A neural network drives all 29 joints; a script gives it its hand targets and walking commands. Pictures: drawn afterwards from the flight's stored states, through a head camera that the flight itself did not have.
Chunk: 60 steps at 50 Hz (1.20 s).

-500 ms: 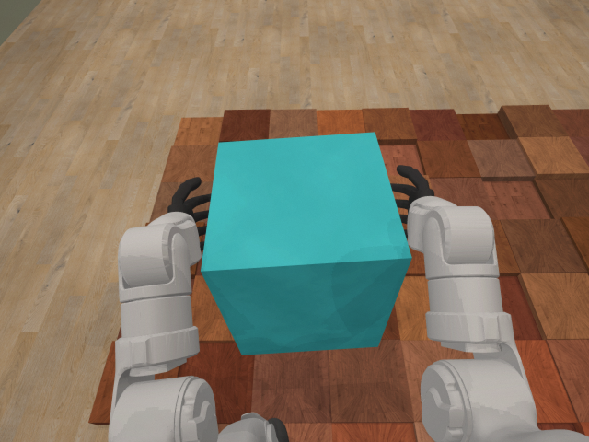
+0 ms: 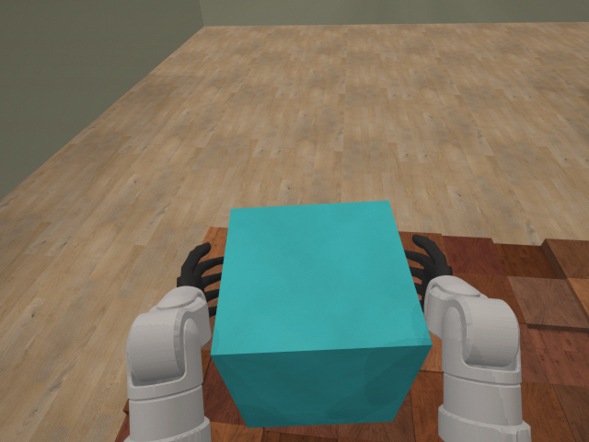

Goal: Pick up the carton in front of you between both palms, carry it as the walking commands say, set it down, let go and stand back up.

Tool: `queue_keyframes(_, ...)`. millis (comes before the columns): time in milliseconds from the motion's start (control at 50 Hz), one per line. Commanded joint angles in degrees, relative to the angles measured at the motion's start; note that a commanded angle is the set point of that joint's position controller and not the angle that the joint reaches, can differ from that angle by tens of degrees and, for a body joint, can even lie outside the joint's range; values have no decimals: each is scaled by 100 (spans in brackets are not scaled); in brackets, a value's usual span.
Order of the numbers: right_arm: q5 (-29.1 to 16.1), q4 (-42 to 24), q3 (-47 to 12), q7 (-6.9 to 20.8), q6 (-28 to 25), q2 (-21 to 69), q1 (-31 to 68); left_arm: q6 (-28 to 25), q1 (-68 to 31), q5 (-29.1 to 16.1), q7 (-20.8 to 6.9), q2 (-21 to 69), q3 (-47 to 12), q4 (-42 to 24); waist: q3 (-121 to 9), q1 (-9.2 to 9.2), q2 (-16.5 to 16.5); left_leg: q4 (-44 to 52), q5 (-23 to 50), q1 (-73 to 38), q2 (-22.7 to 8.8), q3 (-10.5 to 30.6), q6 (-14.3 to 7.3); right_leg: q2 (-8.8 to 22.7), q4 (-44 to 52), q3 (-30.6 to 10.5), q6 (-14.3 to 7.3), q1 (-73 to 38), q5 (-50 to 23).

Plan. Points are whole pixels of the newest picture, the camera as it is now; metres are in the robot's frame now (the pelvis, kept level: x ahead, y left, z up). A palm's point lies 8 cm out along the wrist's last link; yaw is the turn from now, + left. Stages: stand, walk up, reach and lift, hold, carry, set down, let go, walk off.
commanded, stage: carry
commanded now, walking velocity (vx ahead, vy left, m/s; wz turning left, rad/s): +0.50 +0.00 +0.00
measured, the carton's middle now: (314, 319) +0.29 +0.00 +0.04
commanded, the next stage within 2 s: none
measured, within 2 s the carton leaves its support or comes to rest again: neither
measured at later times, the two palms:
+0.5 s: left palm (224, 166) +0.65 +0.19 +0.06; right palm (366, 170) +0.61 -0.11 +0.07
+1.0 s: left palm (262, 82) +0.95 +0.13 +0.13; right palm (375, 81) +0.96 -0.17 +0.12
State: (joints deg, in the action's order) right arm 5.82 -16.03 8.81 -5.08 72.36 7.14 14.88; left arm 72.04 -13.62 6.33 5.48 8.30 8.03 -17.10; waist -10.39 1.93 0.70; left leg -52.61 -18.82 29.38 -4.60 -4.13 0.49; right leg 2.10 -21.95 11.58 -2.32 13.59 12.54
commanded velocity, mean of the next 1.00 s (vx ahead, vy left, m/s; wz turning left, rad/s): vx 0.50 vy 0.00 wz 0.00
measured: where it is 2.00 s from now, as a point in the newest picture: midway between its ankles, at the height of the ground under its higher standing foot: (323, 227)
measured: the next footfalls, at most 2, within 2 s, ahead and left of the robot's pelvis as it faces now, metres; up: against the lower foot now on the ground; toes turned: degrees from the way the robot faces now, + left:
left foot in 0.26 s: +0.35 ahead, +0.15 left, -0.01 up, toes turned +2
right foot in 0.72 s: +0.62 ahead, -0.09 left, +0.01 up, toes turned -10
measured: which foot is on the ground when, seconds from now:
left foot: up 0.00-0.24, down 0.26-0.76, up 0.78-1.00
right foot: down 0.00-0.28, up 0.30-0.70, down 0.72-1.00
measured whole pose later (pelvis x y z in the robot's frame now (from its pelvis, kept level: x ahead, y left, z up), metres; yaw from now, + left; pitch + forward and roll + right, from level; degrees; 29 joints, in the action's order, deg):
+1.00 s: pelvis +0.63 -0.03 +0.00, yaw -1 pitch +5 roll +1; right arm 5.5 -5.5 10.0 -6.6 71.6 3.2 29.9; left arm 70.9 -29.0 2.8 6.7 3.1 11.1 -5.7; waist -4.5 2.7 1.6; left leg -61.0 -13.6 39.4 -2.8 -3.1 -0.4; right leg -1.8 -21.4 9.3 -14.8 10.2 24.1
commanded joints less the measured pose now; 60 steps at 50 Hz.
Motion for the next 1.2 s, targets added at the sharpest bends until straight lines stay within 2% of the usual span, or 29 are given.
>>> queue_keyframes(0,-2133,-296,-3968,1232,53,4629,3315,83,-3549,-2598,-1416,4560,-4137,-423,-735,-65,-763,897,739,678,-169,14,98,1453,1348,-1416,-625,-1187,-207)
queue_keyframes(100,-2131,237,-3763,1109,200,4266,3914,179,-4117,-2668,-1351,4133,-3896,193,-381,37,-918,1690,1758,722,-82,-151,-111,1305,1148,-914,-517,-1339,-813)
queue_keyframes(200,-2335,1027,-3403,1089,198,4233,4974,174,-5158,-2666,-1172,4208,-3535,1011,-123,-36,-951,2268,1736,161,31,-283,-356,1258,636,-627,-242,-1440,-1310)
queue_keyframes(240,-2390,1442,-3208,1107,159,4339,5182,152,-5458,-2649,-1121,4376,-3404,1335,-550,-263,-806,2566,1619,-1025,323,-695,-366,1013,-590,-234,-1,-1424,-2572)
queue_keyframes(260,-2402,1682,-3085,1123,133,4375,5185,143,-5543,-2636,-1102,4451,-3342,1474,-1063,-372,-361,2621,1300,-2184,498,-884,-271,703,-1840,47,183,-1079,-2448)
queue_keyframes(280,-2401,1766,-2988,1128,68,4389,5296,140,-5799,-2693,-1106,4603,-3296,1552,-1787,-520,1162,2296,1356,-3856,-402,444,-517,416,-3308,-104,375,266,-843)
queue_keyframes(300,-2429,1997,-2877,1105,15,4523,5199,122,-5999,-2653,-1115,4736,-3265,1669,-1789,-579,2064,2518,1905,-4089,-894,1582,-546,0,-3962,-360,469,1036,1914)
queue_keyframes(320,-2387,1955,-2733,1093,-71,4509,5332,103,-6076,-2724,-1131,5033,-3280,1852,-1904,-577,2345,3354,1169,-4298,-1411,3168,-1011,-317,-4649,-753,538,1986,2284)
queue_keyframes(340,-2483,1786,-2803,1119,-112,4822,5724,34,-6267,-2782,-1139,5252,-3286,1879,-1928,-561,1616,3482,874,-4373,-1500,3309,-1082,-54,-4949,-1091,472,2315,2040)
queue_keyframes(360,-2632,1651,-2939,1175,-148,5172,6002,-38,-6275,-2800,-1133,5459,-3255,1878,-1780,-530,1107,3373,1254,-4205,-1240,2803,-1082,38,-4944,-1079,403,2555,1763)
queue_keyframes(400,-2778,1245,-3066,1239,-263,5650,6372,-140,-6249,-2808,-1094,5882,-3224,1779,-1961,-544,926,3248,1763,-4139,-1043,2150,-1089,237,-4431,-1151,385,2528,1332)
queue_keyframes(480,-2805,968,-3318,1362,-368,6088,5935,-356,-5532,-2482,-946,6172,-3346,1522,-2081,-515,787,3379,2445,-4466,-991,1561,-1205,236,-3553,-941,500,2790,919)
queue_keyframes(560,-2739,841,-3725,1488,-543,6070,5292,-559,-4984,-2157,-931,5999,-3673,1171,-1739,-503,904,3380,2736,-4497,-739,928,-1221,198,-2279,-684,552,2833,55)
queue_keyframes(660,-2634,553,-4044,1458,-695,5435,5020,-635,-4955,-2282,-1068,5454,-4045,763,-1379,-322,1202,3080,3204,-3845,-705,100,-1108,140,-1220,-268,259,1730,-551)
queue_keyframes(700,-2544,595,-4017,1359,-655,5073,5022,-583,-4947,-2376,-1127,5098,-4021,888,-1316,-148,986,2134,3769,-3225,-529,-320,-944,-268,-651,238,172,420,-683)
queue_keyframes(720,-2487,631,-3977,1310,-581,4950,5081,-584,-4945,-2362,-1155,4915,-3920,1083,-1754,-12,182,810,3685,-2086,-158,-546,-725,-238,-774,-146,-54,-1278,-333)
queue_keyframes(740,-2491,663,-3945,1275,-508,4848,5089,-586,-4720,-2342,-1175,4730,-3780,1271,-2290,281,-1107,-820,2100,-631,151,-402,-439,994,-562,-2237,-474,-2707,160)
queue_keyframes(760,-2498,854,-3937,1244,-478,4884,4892,-555,-4601,-2386,-1198,4639,-3693,1319,-1904,240,-2120,-1600,-802,1039,863,-27,-377,1605,423,-4196,-806,-3116,-101)
queue_keyframes(780,-2487,984,-3870,1189,-493,4973,4955,-474,-4724,-2509,-1246,4697,-3671,1245,-1663,202,-1274,-2100,-656,1486,462,575,-396,1641,237,-3788,-738,-3126,-771)
queue_keyframes(800,-2465,1015,-3788,1153,-472,5036,4871,-444,-4851,-2633,-1294,4856,-3711,1153,-1562,201,-744,-2124,-456,1568,333,528,-343,1504,15,-3266,-742,-2862,-1554)
queue_keyframes(820,-2401,998,-3743,1126,-452,5148,4902,-434,-5136,-2754,-1336,4978,-3754,968,-1488,132,-563,-1911,-269,1496,175,497,-322,1427,12,-2811,-718,-2530,-1760)
queue_keyframes(860,-2349,881,-3699,1045,-409,5207,5055,-388,-5503,-2958,-1398,5181,-3807,675,-1579,8,-688,-1641,80,1182,115,391,-214,1189,226,-2147,-612,-2120,-1355)
queue_keyframes(940,-2297,568,-3717,905,-246,5184,5044,-162,-5311,-2966,-1444,5055,-3645,517,-1326,-17,-766,-1040,554,1531,158,97,-43,934,492,-1529,-667,-2170,-1359)
queue_keyframes(1020,-2234,361,-3712,942,17,5135,4658,132,-4803,-2723,-1449,4853,-3471,360,-760,-28,-719,863,1212,1172,296,-332,48,646,753,-959,-580,-1985,-2275)
queue_keyframes(1060,-2237,170,-3735,995,141,5118,4473,239,-4490,-2569,-1437,4775,-3402,240,-629,-9,-828,1694,1615,785,349,-574,-52,651,794,-726,-520,-2044,-2907)
queue_keyframes(1100,-2324,-160,-3797,1055,241,5095,4517,296,-4418,-2469,-1409,4700,-3412,-33,-642,-140,-987,2213,1993,202,315,-642,-195,795,654,-556,-464,-2136,-3800)
queue_keyframes(1140,-2418,-447,-3832,1117,305,4993,4593,347,-4384,-2409,-1376,4634,-3501,-398,-1035,-248,-1088,2603,2063,-868,555,-943,-227,706,-328,-115,-341,-2267,-5026)
queue_keyframes(1160,-2393,-441,-3817,1139,328,4902,4454,393,-4398,-2397,-1351,4587,-3559,-545,-1278,-365,-786,3037,2263,-1854,806,-1218,-190,444,-1365,169,-164,-2040,-5010)
queue_keyframes(1180,-2381,-490,-3778,1176,363,4783,4367,419,-4434,-2356,-1320,4433,-3596,-657,-1436,-512,-378,2986,1901,-3093,475,-727,-159,225,-2620,59,-58,-1003,-3772)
